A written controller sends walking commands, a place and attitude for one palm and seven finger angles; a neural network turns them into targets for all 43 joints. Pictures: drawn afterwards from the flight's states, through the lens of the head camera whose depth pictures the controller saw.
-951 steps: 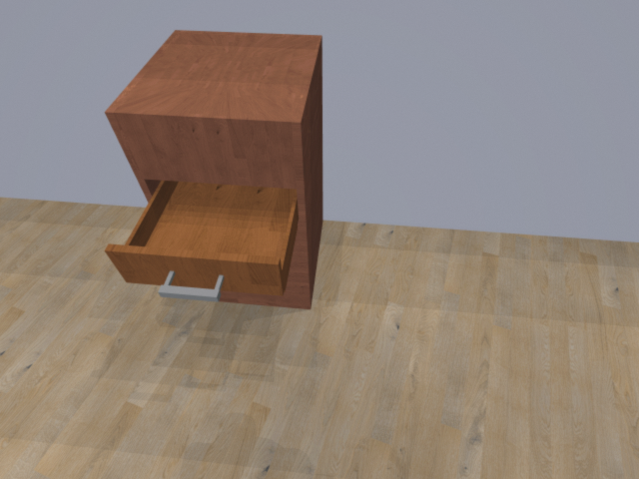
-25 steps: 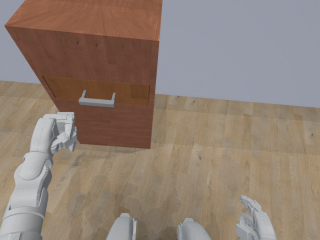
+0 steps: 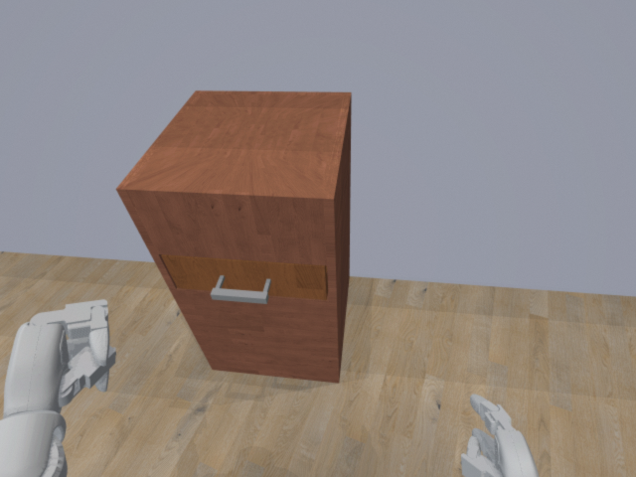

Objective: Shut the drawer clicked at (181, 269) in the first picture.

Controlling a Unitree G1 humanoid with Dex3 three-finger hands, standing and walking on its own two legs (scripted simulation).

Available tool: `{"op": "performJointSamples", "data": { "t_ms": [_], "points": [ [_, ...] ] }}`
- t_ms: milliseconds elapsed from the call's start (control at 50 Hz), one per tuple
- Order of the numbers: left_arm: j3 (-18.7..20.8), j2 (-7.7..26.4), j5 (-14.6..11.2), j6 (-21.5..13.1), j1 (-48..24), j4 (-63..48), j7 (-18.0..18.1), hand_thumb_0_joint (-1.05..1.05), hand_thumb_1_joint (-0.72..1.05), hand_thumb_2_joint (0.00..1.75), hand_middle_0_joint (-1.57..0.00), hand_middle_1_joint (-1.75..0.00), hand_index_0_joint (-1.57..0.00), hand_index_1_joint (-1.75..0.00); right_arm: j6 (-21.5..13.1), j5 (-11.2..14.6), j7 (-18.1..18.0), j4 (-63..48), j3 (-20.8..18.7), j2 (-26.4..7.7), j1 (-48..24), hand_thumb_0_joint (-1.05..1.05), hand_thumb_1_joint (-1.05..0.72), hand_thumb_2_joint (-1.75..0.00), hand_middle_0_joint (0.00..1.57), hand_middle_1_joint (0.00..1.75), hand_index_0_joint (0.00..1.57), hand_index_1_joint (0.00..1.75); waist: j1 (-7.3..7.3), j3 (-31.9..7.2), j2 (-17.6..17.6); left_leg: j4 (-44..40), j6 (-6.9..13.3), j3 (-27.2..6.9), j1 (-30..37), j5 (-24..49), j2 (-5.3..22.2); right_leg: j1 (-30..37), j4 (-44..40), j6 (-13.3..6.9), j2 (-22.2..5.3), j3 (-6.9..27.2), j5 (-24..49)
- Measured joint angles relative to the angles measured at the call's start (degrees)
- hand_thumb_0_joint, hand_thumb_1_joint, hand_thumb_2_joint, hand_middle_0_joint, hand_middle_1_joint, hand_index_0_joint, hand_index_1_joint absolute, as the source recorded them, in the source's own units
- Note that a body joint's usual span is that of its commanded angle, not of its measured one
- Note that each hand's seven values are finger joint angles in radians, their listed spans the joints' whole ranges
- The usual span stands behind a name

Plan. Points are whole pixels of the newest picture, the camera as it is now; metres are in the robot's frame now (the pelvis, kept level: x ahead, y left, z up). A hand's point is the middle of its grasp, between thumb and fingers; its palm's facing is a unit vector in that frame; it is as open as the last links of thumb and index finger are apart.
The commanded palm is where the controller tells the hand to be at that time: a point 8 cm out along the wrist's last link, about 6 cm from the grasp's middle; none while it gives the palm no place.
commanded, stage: draw the hand back to the body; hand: left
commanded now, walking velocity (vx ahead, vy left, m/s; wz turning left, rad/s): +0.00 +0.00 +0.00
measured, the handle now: (242, 288) +0.57 +0.25 -0.24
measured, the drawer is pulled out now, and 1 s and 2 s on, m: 0.00 0.00 0.00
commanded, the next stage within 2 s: step back with the hand held close in 0.30 s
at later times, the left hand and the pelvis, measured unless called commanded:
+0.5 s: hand (76, 365) +0.17 +0.22 +0.18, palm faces +0.40 -0.81 -0.43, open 3.2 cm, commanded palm +0.12 +0.26 +0.19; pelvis -0.01 -0.02 +0.00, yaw +0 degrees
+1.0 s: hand out of the picture +0.12 +0.26 +0.17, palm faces +0.35 -0.80 -0.49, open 3.2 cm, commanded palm +0.05 +0.30 +0.19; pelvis -0.08 +0.02 +0.01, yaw +0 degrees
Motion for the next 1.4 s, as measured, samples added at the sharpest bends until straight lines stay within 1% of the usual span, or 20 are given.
{"op": "performJointSamples", "data": {
  "t_ms": [80,160,220,300,400,460,520,560,600,680,780,860,980,1120,1240,1320,1400],
  "points": [
    [2.36,0.66,-0.09,-1.19,3.62,-6.19,0.02,0.01,0.90,0.90,-1.40,-1.60,-1.40,-1.60,-1.72,-0.19,-0.06,0.85,-0.49,-0.17,-0.22,0.02,-0.91,-0.90,0.20,0.30,0.20,0.29,1.11,0.29,0.29,-1.69,-0.32,-0.22,2.08,0.66,0.21,2.01,-1.41,-0.32,0.22,-0.26,0.45],
    [4.80,1.07,-0.04,-3.07,6.15,-11.26,0.03,0.01,0.90,0.90,-1.41,-1.60,-1.40,-1.60,-3.35,-0.31,-0.13,1.48,-0.93,-0.19,-0.57,0.02,-0.91,-0.90,0.20,0.30,0.20,0.29,1.97,0.58,0.78,-2.48,-0.64,-0.39,3.45,0.97,0.56,3.40,-2.20,-0.64,0.57,-0.45,0.74],
    [5.71,0.53,-0.04,-4.63,6.50,-11.51,-0.10,0.01,0.90,0.90,-1.41,-1.60,-1.41,-1.60,-3.71,-0.34,-0.15,1.87,-1.24,-0.02,-1.04,0.02,-0.91,-0.90,0.20,0.30,0.20,0.29,2.23,1.00,1.09,-2.85,-0.81,-0.53,4.07,1.24,0.72,3.99,-2.42,-0.81,0.74,-0.60,0.89],
    [5.09,-0.83,0.18,-4.46,5.16,-8.53,-0.36,0.01,0.90,0.90,-1.41,-1.60,-1.41,-1.60,-3.37,-0.49,-0.37,2.31,-1.31,0.11,-1.36,0.02,-0.91,-0.90,0.20,0.30,0.20,0.29,2.35,1.75,1.04,-3.33,-0.97,-0.67,4.50,1.77,0.85,4.25,-2.48,-1.05,0.87,-0.73,1.15],
    [3.80,-1.32,0.48,-3.87,5.26,-7.73,-0.53,0.01,0.90,0.90,-1.41,-1.60,-1.41,-1.60,-4.13,-0.82,-0.62,2.93,-1.19,0.28,-0.60,0.02,-0.91,-0.90,0.20,0.30,0.20,0.29,2.06,1.94,0.41,-3.74,-1.19,-0.53,5.09,2.05,1.09,4.58,-2.52,-1.31,1.11,-0.60,1.30],
    [3.94,-0.86,0.65,-4.59,5.41,-8.42,-0.72,0.01,0.89,0.90,-1.41,-1.60,-1.41,-1.60,-4.46,-0.95,-0.56,3.00,-1.26,0.18,-0.06,0.02,-0.91,-0.90,0.20,0.30,0.20,0.29,1.64,1.93,0.30,-3.50,-1.06,-0.60,5.04,1.97,1.35,4.84,-2.92,-1.38,1.40,-0.66,1.54],
    [6.47,0.18,1.23,-8.12,4.78,-7.75,-0.72,0.01,0.89,0.90,-1.41,-1.60,-1.41,-1.60,-3.01,-1.36,0.18,3.01,-1.66,-0.26,-0.52,0.02,-0.91,-0.90,0.20,0.30,0.20,0.29,0.19,2.05,0.28,-2.43,0.09,-1.09,2.94,2.16,1.56,3.89,-3.97,-1.32,1.71,-1.16,2.56],
    [7.78,0.58,1.37,-9.68,5.08,-7.51,-0.44,0.01,0.89,0.90,-1.41,-1.60,-1.41,-1.60,-1.65,-1.51,0.56,3.04,-2.16,-0.62,-1.08,0.02,-0.91,-0.90,0.20,0.30,0.20,0.29,-0.73,2.49,-0.04,-3.06,-0.41,-0.93,2.13,2.71,1.49,2.88,-4.39,-1.10,1.58,-1.01,3.31],
    [8.15,0.62,1.42,-10.33,6.16,-7.81,-0.29,0.01,0.89,0.90,-1.41,-1.60,-1.41,-1.60,-0.48,-1.60,0.73,2.86,-2.78,-1.02,-1.41,0.02,-0.91,-0.90,0.20,0.30,0.20,0.29,-1.35,3.08,-0.49,-4.10,-0.82,-0.34,1.66,3.66,1.11,1.92,-4.74,-0.68,1.13,-0.44,4.04],
    [7.53,1.13,1.53,-10.46,9.44,-9.67,-0.28,0.01,0.89,0.90,-1.41,-1.60,-1.41,-1.60,1.24,-1.59,0.56,2.12,-3.87,-1.45,-1.45,0.02,-0.91,-0.90,0.20,0.30,0.20,0.29,-2.02,4.11,-1.25,-5.77,0.11,0.86,0.66,5.39,0.27,0.15,-5.46,0.18,0.25,0.70,5.54],
    [7.79,3.02,1.43,-10.64,11.67,-11.99,0.22,0.01,0.89,0.90,-1.41,-1.60,-1.41,-1.60,2.26,-1.55,0.03,1.74,-4.16,-0.81,-1.38,0.02,-0.91,-0.90,0.19,0.30,0.20,0.29,-2.05,4.94,-2.28,-6.37,0.76,1.36,-0.85,6.97,-0.30,-1.45,-6.07,0.85,-0.31,1.21,7.24],
    [8.60,3.75,1.29,-11.12,11.59,-12.90,0.89,0.01,0.89,0.90,-1.41,-1.60,-1.41,-1.60,2.06,-1.55,-0.06,1.53,-3.73,0.08,-1.60,0.02,-0.91,-0.90,0.20,0.30,0.20,0.29,-1.77,5.10,-2.79,-6.13,1.13,1.37,-2.25,8.04,-0.59,-2.72,-6.00,1.18,-0.59,1.24,8.39],
    [8.82,2.96,1.64,-12.37,10.79,-12.88,1.75,0.01,0.89,0.90,-1.41,-1.60,-1.41,-1.60,0.79,-1.43,0.27,1.05,-2.81,1.11,-2.13,0.02,-0.91,-0.90,0.20,0.30,0.20,0.29,-1.52,4.85,-2.70,-4.54,1.48,0.88,-5.01,9.15,-0.65,-4.83,-5.35,1.38,-0.60,0.82,9.84],
    [8.44,1.97,2.30,-13.51,10.44,-13.52,2.26,0.01,0.89,0.90,-1.41,-1.60,-1.41,-1.60,-0.74,-1.60,0.45,1.14,-2.47,1.14,-1.72,0.01,-0.91,-0.90,0.20,0.30,0.21,0.30,-1.13,4.73,-2.54,-2.36,1.62,-0.06,-7.90,9.88,-0.19,-6.49,-5.20,1.37,0.01,0.06,11.35],
    [9.28,2.87,2.94,-14.31,9.41,-14.11,2.42,0.01,0.89,0.90,-1.41,-1.60,-1.41,-1.60,-1.77,-1.56,0.30,1.23,-2.74,0.96,-0.60,0.01,-0.91,-0.90,0.20,0.30,0.21,0.30,-1.94,5.14,-3.03,-0.57,1.92,-1.12,-10.03,10.15,-0.44,-8.15,-2.91,1.19,1.45,1.62,11.21],
    [9.98,2.73,2.91,-15.08,9.50,-14.62,2.37,0.01,0.89,0.90,-1.41,-1.60,-1.41,-1.60,-2.03,-1.78,0.64,2.23,-3.21,0.52,-0.71,0.02,-0.91,-0.90,0.20,0.30,0.21,0.30,-1.74,5.19,-2.91,1.52,1.80,-1.29,-11.63,7.90,0.03,-9.07,-2.38,0.81,1.87,1.32,11.24],
    [9.18,2.43,2.55,-15.76,9.38,-15.76,2.69,0.01,0.89,0.90,-1.41,-1.60,-1.41,-1.60,-1.80,-1.96,0.82,3.64,-3.90,-0.12,-1.30,0.02,-0.91,-0.90,0.20,0.30,0.21,0.30,-1.81,5.29,-3.07,1.83,1.56,-1.62,-12.50,7.73,-0.26,-9.57,-3.05,0.97,1.90,1.50,12.32]
  ]
}}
